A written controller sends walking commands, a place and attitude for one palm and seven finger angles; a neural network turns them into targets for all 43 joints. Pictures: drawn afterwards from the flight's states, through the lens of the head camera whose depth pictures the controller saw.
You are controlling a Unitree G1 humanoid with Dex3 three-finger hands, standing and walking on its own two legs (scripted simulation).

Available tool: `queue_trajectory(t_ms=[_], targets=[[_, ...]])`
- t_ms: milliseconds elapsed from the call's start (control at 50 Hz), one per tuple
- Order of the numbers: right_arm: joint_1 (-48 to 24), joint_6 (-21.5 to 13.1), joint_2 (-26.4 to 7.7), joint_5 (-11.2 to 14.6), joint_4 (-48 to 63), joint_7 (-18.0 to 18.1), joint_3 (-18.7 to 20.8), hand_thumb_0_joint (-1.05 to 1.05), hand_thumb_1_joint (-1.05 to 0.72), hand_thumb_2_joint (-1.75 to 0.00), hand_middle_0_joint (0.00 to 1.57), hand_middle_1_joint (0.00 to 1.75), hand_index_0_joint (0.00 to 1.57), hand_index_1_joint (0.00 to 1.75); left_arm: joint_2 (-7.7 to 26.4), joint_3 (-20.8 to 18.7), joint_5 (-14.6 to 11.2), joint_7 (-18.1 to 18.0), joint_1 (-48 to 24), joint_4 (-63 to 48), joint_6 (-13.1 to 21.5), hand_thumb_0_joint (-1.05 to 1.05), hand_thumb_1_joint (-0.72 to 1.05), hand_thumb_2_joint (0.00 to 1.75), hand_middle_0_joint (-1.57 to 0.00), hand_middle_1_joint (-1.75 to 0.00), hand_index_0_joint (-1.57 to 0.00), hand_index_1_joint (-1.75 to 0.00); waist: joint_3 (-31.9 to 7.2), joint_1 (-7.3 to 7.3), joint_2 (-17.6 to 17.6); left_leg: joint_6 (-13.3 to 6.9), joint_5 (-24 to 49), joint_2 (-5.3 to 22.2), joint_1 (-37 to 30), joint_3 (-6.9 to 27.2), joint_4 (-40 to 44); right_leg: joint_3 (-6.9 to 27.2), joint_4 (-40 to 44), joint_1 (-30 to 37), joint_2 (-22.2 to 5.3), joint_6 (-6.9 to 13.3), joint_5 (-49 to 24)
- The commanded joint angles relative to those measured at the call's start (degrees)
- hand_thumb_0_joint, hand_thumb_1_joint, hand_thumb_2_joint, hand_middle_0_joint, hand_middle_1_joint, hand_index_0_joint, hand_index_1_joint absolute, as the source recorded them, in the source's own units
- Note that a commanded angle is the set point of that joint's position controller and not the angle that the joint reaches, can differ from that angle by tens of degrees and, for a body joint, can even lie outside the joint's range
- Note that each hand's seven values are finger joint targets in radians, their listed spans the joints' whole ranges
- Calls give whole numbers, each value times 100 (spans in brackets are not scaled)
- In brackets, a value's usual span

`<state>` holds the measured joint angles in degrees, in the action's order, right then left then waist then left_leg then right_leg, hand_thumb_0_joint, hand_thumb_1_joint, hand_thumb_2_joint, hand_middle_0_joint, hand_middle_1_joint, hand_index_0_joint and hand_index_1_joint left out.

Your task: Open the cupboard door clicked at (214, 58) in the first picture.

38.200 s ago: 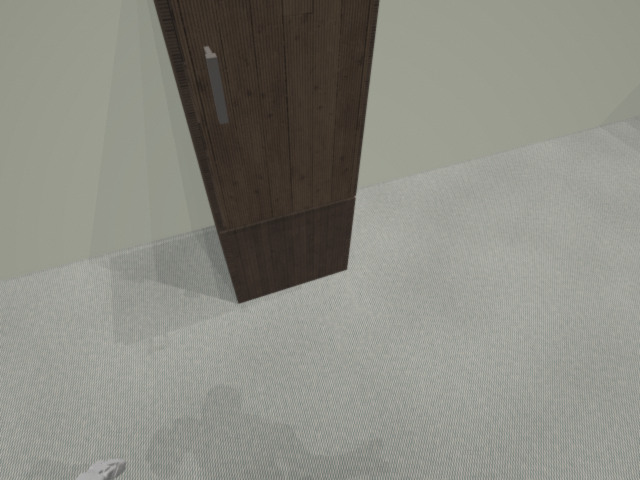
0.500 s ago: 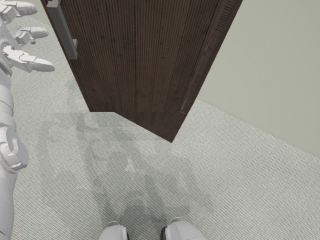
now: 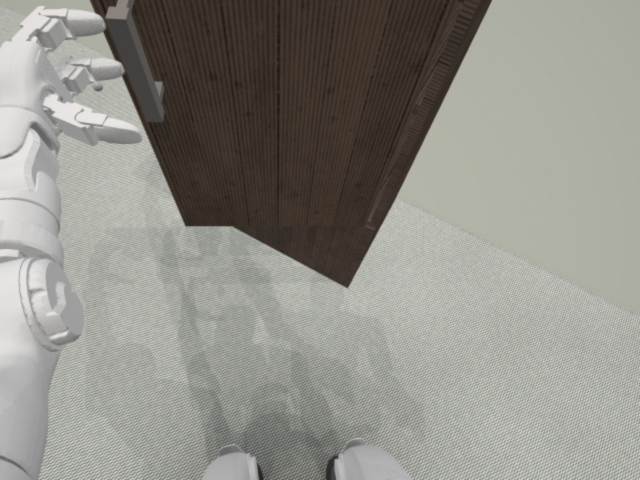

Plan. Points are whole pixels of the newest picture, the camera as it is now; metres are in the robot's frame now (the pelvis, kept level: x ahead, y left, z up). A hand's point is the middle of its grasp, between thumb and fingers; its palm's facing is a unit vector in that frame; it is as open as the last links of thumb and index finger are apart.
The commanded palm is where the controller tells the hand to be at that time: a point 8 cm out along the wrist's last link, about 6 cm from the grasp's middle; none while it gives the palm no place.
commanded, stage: slide the fingers in behind the handle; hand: left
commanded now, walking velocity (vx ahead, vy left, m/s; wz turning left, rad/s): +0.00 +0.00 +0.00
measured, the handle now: (142, 60) +0.59 +0.15 +0.13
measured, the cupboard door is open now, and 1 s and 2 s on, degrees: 31 31 31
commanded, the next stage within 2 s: close the thumb around the handle in 1.14 s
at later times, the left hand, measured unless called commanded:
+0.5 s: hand (146, 93) +0.53 +0.14 +0.13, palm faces -0.05 -1.00 +0.01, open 14.0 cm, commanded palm +0.51 +0.19 +0.13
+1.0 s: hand (155, 90) +0.53 +0.13 +0.13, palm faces -0.05 -1.00 +0.01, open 14.0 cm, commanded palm +0.51 +0.18 +0.13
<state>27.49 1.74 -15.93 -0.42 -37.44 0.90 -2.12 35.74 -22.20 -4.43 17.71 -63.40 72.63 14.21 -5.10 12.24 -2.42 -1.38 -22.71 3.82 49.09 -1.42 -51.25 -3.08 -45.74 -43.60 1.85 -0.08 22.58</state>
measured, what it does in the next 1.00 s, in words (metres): stands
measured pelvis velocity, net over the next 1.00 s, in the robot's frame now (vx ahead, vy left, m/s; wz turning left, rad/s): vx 0.00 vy -0.02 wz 0.01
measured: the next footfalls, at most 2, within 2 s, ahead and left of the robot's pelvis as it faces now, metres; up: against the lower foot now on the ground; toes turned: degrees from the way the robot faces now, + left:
none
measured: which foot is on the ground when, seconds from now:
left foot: down 0.00-1.00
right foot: down 0.00-1.00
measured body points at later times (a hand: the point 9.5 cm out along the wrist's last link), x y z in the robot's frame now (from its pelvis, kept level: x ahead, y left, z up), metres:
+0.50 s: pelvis +0.00 -0.01 +0.00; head +0.11 +0.00 +0.44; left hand +0.53 +0.19 +0.13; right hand -0.01 -0.27 -0.11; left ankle +0.01 +0.10 -0.69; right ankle -0.02 -0.13 -0.69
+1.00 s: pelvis +0.00 -0.02 +0.00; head +0.11 -0.01 +0.44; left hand +0.53 +0.18 +0.14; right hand -0.04 -0.29 -0.11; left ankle +0.01 +0.10 -0.69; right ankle -0.02 -0.13 -0.69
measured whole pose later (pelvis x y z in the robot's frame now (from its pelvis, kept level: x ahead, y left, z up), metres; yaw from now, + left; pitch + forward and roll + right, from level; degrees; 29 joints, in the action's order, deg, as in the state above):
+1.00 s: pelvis +0.00 -0.02 +0.00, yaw +0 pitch +19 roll -2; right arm 26.4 1.2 -16.3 0.0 -37.8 0.2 -1.2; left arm 29.1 -20.8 -4.3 12.9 -61.4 71.9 16.2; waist -4.9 11.9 -2.6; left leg 0.0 -21.5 4.0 45.7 -1.4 -48.7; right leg -3.0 -45.5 -41.4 2.2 1.3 22.6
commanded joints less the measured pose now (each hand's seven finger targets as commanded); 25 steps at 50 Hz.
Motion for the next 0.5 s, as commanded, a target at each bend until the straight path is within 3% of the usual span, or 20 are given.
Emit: queue_trajectory(t_ms=[0,60,140,180,200,320,380,440,460,480], targets=[[1075,-54,-1101,-40,122,44,437,0,-90,-90,20,30,20,30,713,246,-89,-29,-2993,-1425,396,0,-50,30,-30,-120,-30,-120,-2730,160,-968,37,2860,-75,-3367,636,336,-47,440,-105,253,101,-1872],[1006,-70,-1052,-44,77,-3,459,0,-90,-90,20,30,20,30,204,557,-122,-102,-3067,-1506,391,0,-50,30,-30,-120,-30,-120,-2619,218,-971,55,2862,-66,-3481,675,312,-72,443,-278,257,107,-1795],[1021,-72,-1086,-47,95,2,431,0,-90,-90,20,30,20,30,784,20,-111,-291,-2959,-1289,348,0,-50,30,-30,-120,-30,-120,-2666,89,-551,3,2772,-135,-3003,591,337,-23,381,222,229,93,-2060],[968,-100,-1028,-66,170,-31,409,0,-90,-90,20,30,20,30,721,52,-42,-415,-2970,-1521,437,0,-50,30,-30,-120,-30,-120,-2753,24,-869,-5,2921,-181,-3047,522,291,0,335,284,209,103,-2219],[958,-96,-1007,-62,170,-52,420,0,-90,-90,20,30,20,30,715,97,37,-457,-2921,-1609,499,0,-50,30,-30,-120,-30,-120,-2900,-3,-868,17,3130,-164,-3159,555,257,4,294,297,211,97,-2324],[832,-44,-993,-7,243,-65,444,0,-90,-90,20,30,20,30,358,270,-82,-403,-2650,-1483,488,0,-50,30,-30,-120,-30,-120,-2766,24,-532,-13,2830,-196,-3002,474,326,30,371,537,224,81,-2397],[818,-50,-1008,-5,247,-30,414,0,-90,-90,20,30,20,30,566,76,-126,-468,-2695,-1414,452,0,-50,30,-30,-120,-30,-120,-2522,20,-364,-68,2455,-245,-2669,393,385,68,440,711,205,71,-2324],[763,-68,-991,19,264,-1,399,0,-90,-90,20,30,20,30,608,150,-38,-518,-2758,-1261,447,0,-50,30,-30,-120,-30,-120,-2303,74,-250,-92,2024,-273,-2325,318,413,154,512,750,174,34,-2157],[790,-90,-997,5,249,0,400,0,-90,-90,20,30,20,30,681,104,-24,-546,-2870,-1344,482,0,-50,30,-30,-120,-30,-120,-2379,96,-233,-102,1998,-275,-2328,319,422,161,515,804,169,31,-2160],[803,-107,-1001,2,264,10,402,0,-90,-90,20,30,20,30,801,-4,-32,-557,-2878,-1476,568,0,-50,30,-30,-120,-30,-120,-2545,14,-427,-92,2141,-286,-2433,325,397,170,464,868,167,65,-2252]])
